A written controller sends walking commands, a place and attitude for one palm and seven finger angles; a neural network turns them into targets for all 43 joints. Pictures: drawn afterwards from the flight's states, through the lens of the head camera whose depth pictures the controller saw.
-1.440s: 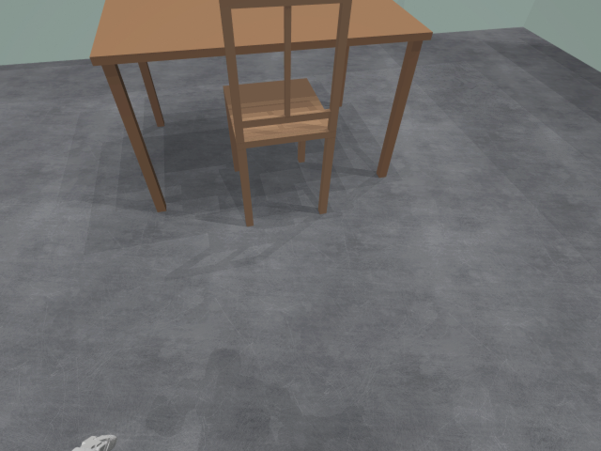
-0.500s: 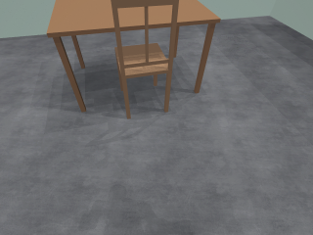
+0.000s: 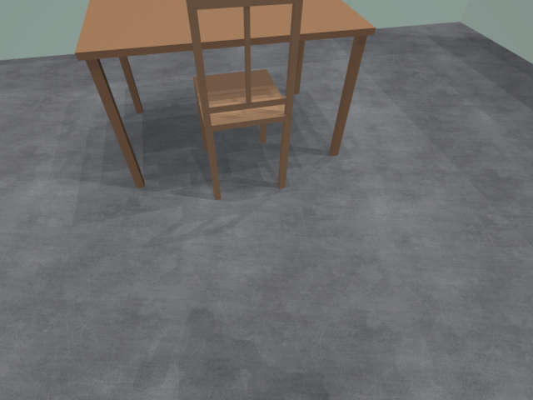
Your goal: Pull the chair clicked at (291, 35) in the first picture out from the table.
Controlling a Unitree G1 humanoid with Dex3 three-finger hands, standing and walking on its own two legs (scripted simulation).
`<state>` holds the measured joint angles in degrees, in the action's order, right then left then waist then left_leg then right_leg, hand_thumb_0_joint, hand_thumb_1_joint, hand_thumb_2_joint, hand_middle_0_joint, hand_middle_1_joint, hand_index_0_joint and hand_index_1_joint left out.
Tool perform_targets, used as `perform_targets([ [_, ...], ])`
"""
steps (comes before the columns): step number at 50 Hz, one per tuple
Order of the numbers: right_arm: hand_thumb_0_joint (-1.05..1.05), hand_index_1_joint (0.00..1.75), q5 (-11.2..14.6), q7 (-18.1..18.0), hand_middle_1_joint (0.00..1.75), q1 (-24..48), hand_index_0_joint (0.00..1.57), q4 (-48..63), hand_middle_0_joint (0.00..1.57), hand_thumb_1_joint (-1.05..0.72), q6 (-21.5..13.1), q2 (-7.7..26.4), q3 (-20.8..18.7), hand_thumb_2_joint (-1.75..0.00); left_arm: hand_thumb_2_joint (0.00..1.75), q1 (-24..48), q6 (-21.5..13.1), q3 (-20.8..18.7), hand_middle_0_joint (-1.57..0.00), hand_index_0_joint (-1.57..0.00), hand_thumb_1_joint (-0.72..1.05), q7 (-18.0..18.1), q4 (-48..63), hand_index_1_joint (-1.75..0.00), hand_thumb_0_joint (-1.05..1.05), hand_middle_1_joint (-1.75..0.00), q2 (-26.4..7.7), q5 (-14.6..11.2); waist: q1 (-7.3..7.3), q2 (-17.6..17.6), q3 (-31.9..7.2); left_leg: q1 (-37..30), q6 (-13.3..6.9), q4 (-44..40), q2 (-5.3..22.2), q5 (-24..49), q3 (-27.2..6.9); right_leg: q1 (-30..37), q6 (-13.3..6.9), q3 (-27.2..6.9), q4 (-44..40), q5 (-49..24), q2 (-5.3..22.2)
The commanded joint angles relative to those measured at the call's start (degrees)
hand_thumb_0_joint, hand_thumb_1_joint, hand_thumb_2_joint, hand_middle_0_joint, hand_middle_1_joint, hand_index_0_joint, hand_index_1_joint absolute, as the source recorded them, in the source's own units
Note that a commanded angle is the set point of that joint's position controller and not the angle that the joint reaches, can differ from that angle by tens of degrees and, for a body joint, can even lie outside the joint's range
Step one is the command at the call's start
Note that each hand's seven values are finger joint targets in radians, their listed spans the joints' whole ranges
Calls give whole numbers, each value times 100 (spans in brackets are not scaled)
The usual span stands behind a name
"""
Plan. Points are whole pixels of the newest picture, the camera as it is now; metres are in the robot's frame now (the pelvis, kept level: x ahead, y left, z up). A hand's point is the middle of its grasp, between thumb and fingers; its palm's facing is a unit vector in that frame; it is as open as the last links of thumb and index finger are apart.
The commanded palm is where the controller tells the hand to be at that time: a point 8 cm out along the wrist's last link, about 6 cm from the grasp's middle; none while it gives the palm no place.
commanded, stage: walk to a spot facing it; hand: left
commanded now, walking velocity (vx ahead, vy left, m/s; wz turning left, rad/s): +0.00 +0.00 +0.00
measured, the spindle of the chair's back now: (247, 58) +1.21 +0.14 -0.06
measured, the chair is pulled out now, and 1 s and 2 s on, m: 0.00 0.00 0.00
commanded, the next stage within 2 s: none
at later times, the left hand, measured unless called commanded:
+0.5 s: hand out of the picture +0.09 +0.17 -0.19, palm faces -0.11 -0.97 -0.22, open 7.4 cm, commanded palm none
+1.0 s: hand (181, 328) +0.29 +0.19 -0.21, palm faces -0.30 -0.94 -0.17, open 7.4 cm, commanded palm none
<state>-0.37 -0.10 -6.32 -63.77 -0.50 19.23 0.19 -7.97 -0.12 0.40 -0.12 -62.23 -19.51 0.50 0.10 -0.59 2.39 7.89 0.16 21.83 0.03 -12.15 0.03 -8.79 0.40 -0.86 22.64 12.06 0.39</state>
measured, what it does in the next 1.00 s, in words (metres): walks ahead, turning right: left foot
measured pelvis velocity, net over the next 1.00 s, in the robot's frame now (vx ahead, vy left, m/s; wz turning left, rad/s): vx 0.25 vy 0.00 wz -0.43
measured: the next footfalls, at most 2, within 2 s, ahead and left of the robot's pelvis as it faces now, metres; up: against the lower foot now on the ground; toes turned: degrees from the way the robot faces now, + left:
left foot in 0.92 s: +0.39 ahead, +0.05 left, +0.00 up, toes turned -15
right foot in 1.56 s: +0.46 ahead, -0.26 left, +0.00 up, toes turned -52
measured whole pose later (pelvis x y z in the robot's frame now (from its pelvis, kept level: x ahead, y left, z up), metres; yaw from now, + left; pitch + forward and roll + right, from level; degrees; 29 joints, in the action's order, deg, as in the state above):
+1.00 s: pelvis +0.25 +0.00 -0.02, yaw -25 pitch -2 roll -1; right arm -1.5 0.1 -5.6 -51.9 -4.1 8.7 -1.4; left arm -21.9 -0.5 -4.8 -0.5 -60.3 -12.6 1.0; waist 3.1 -2.8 3.2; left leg 22.4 -2.5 38.4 4.8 -14.5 8.6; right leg -17.5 -1.6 -2.8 65.0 26.9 -1.4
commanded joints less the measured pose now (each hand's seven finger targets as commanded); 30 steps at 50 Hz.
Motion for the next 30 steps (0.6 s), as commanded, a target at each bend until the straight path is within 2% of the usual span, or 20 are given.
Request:
perform_targets([
  [1,0,30,2,-59,30,245,20,344,20,-90,-142,1164,-221,-90,90,195,-146,-225,-20,-20,90,85,343,-30,0,-30,-1158,13,-7,38,-502,-160,-172,-349,679,933,-529,93,-204,-535,-366,-925,656],
  [5,0,30,3,-60,30,254,20,347,20,-90,-140,1158,-222,-90,90,202,-153,-228,-20,-20,90,87,352,-30,0,-30,-1165,13,-6,67,-465,-156,-162,-357,682,978,-520,113,-205,-527,-374,-1008,659],
  [6,0,30,-24,-57,30,133,20,271,20,-90,-109,839,-147,-90,90,30,-105,-162,-20,-20,90,95,267,-30,0,-30,-831,1,-4,43,-560,-268,-109,-307,687,794,-416,85,-170,-544,-372,-822,635],
  [8,0,30,-54,-45,30,-225,20,231,20,-90,-19,476,-99,-90,90,-277,26,-121,-20,-20,90,76,225,-30,0,-30,-497,35,1,23,-416,-168,-66,-120,666,-258,-235,-190,-179,-652,-294,288,521],
  [11,0,30,-92,-42,30,-363,20,403,20,-90,35,584,-209,-90,90,-382,121,-230,-20,-20,90,-32,446,-30,0,-30,-554,78,-10,18,314,383,-144,-152,702,-1820,-279,-896,-303,-908,-232,1742,309],
  [13,0,30,-87,-48,30,-473,20,536,20,-90,20,691,-304,-90,90,-533,119,-298,-20,-20,90,-81,612,-30,0,-30,-504,84,-10,158,482,332,-279,-143,881,-2297,-457,-1361,-361,-919,122,2013,136],
  [15,0,30,-81,-70,30,-754,20,610,20,-90,-52,799,-393,-90,90,-567,55,-339,-20,-20,90,-127,801,-30,0,-30,-299,78,-108,700,443,-48,-558,-461,1369,-2455,-958,-1897,-303,-505,1069,1683,-187],
  [16,0,30,-71,-85,30,-891,20,630,20,-90,-101,895,-449,-90,90,-497,19,-351,-20,-20,90,-151,891,-30,0,-30,-144,71,-160,1068,424,-243,-778,-695,1793,-2184,-1301,-2115,-217,-55,1777,1333,-310],
  [17,0,30,-67,-88,30,-1014,20,633,20,-90,-156,862,-485,-90,90,-333,-16,-371,-20,-20,90,-171,1009,-30,0,-30,-46,72,-221,1188,358,-550,-1000,-756,2105,-1451,-1346,-2398,-138,173,2202,1531,-113],
  [18,0,30,-65,-87,30,-1058,20,639,20,-90,-185,802,-498,-90,90,-195,-43,-382,-20,-20,90,-190,1095,-30,0,-30,-36,66,-247,1089,354,-662,-1090,-645,2223,-790,-1213,-2517,-110,178,2319,1757,82],
  [19,0,30,-89,-93,30,-1064,20,638,20,-90,-204,698,-489,-90,90,-201,-74,-403,-20,-20,90,-210,1120,-30,0,-30,56,64,-202,927,327,-523,-1042,-408,2216,-93,-918,-2229,-113,223,2149,1764,196],
  [20,0,30,-107,-97,30,-932,20,653,20,-90,-210,641,-473,-90,90,-464,-97,-416,-20,-20,90,-232,1041,-30,0,-30,161,70,-41,847,236,-268,-865,-64,2051,281,-465,-1670,-132,397,1784,1534,172],
  [21,0,30,-104,-96,30,-758,20,688,20,-90,-206,595,-458,-90,90,-991,-114,-442,-20,-20,90,-245,860,-30,0,-30,210,82,228,682,62,305,-592,661,1734,284,78,-623,-176,614,1163,983,43],
  [22,0,30,-67,-63,30,-594,20,775,20,-90,-210,401,-419,-90,90,-1845,-164,-520,-20,-20,90,-212,585,-30,0,-30,-38,100,631,-165,-201,1255,-259,2188,1245,135,702,738,-345,168,367,626,159],
  [23,0,30,-2,7,30,-316,20,1120,20,-90,-240,-89,-296,-90,90,-2728,-259,-696,-20,-20,90,-79,372,-30,0,-30,-818,121,905,-2361,-358,3214,160,4201,336,-1856,1229,1747,-1017,-2833,-718,452,1918],
  [24,0,30,-45,-13,30,247,20,1352,20,-90,-289,160,-329,-90,90,-2964,-268,-635,-20,-20,90,26,335,-30,0,-30,-731,-14,980,-1542,-72,3572,80,4640,440,-2000,311,1405,-1357,-3577,-996,-186,2103],
  [25,0,30,-38,-4,30,451,20,1332,20,-90,-306,1,-348,-90,90,-2665,-276,-587,-20,-20,90,40,371,-30,0,-30,-564,14,801,-817,253,3739,85,4924,599,-1563,128,1088,-1494,-3344,-960,-264,2024],
  [26,0,30,-65,6,30,366,20,1281,20,-90,-292,-40,-351,-90,90,-2365,-289,-524,-20,-20,90,46,462,-30,0,-30,-361,34,597,-413,388,3667,119,4920,747,-1193,47,774,-1489,-3025,-936,-167,1906],
  [28,0,30,-99,56,30,-19,20,1091,20,-90,-232,-183,-384,-90,90,-1900,-332,-467,-20,-20,90,79,597,-30,0,-30,-119,73,246,-109,242,3237,222,4579,830,-741,89,366,-1360,-2297,-972,-188,1610],
  [30,0,30,-97,82,30,-197,20,1069,20,-90,-152,-314,-410,-90,90,-1847,-383,-470,-20,-20,90,77,588,-30,0,-30,-48,83,113,-266,134,3069,303,4266,790,-404,182,159,-1238,-1796,-1009,-472,1362],
])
